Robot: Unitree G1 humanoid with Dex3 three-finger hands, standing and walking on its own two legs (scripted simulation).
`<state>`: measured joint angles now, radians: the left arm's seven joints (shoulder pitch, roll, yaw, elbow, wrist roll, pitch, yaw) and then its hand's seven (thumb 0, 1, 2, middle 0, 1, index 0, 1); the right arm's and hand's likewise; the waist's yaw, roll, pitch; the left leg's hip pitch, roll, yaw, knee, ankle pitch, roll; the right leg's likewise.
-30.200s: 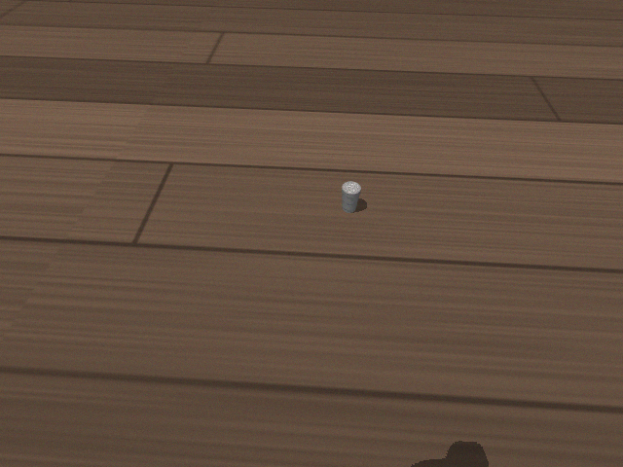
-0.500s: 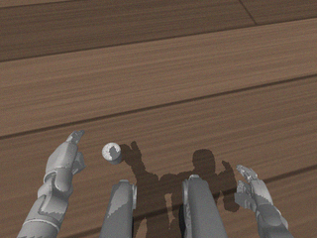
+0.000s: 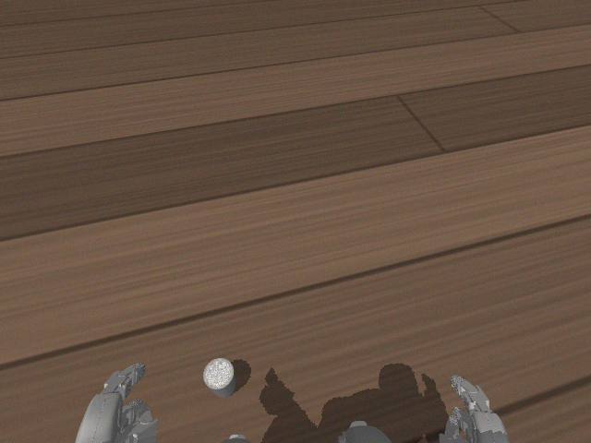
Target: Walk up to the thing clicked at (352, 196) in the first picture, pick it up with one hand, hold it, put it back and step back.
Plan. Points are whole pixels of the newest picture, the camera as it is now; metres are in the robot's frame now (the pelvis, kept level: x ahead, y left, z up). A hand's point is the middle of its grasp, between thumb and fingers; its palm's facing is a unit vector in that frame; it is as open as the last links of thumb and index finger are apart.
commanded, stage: home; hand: left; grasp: from the side
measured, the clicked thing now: (221, 380) +0.40 +0.20 -0.63
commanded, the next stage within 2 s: stand in 1.76 s
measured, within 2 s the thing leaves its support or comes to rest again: neither
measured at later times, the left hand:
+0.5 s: hand (147, 432) +0.17 +0.18 -0.03, palm faces +0.07 -0.98 -0.21, open 7.4 cm
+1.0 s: hand (151, 425) +0.18 +0.18 -0.03, palm faces +0.06 -0.98 -0.21, open 7.4 cm
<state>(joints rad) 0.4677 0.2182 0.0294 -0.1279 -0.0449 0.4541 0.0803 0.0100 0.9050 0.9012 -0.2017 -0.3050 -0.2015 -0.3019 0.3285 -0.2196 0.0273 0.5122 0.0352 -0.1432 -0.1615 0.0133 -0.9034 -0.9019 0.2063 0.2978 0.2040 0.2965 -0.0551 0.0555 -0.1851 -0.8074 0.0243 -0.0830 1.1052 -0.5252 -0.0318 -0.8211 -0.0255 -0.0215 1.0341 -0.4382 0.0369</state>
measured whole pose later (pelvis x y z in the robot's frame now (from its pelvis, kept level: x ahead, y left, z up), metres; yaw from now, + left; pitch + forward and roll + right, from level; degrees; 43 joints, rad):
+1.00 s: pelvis +0.02 +0.00 +0.02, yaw +0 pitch +10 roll -2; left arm 0.49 0.21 0.03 -0.13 -0.05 0.46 0.02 0.01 0.91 0.90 -0.20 -0.30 -0.20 -0.30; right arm 0.29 -0.22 0.02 0.54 0.01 -0.24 -0.18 0.01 -0.90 -0.90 0.21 0.30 0.21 0.30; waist -0.03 0.04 -0.16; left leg -0.67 0.03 -0.08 1.01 -0.51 -0.03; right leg -0.69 -0.02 -0.03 0.94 -0.43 0.03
